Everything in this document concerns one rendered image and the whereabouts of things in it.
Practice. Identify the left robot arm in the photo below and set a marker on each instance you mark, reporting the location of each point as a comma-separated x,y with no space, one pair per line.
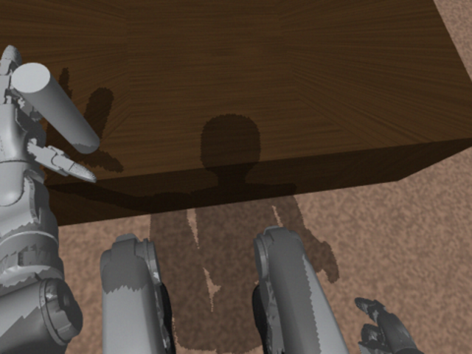
38,312

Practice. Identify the left robot hand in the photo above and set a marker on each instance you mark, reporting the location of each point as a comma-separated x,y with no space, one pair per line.
21,135

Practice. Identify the left robot foot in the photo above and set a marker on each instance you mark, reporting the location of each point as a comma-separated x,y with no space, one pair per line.
170,349

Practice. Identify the right robot hand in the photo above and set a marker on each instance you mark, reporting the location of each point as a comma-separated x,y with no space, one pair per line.
390,335

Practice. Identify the right robot foot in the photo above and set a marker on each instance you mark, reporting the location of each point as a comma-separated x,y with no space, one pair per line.
261,319

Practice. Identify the can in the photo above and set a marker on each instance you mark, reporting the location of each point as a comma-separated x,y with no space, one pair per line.
37,85

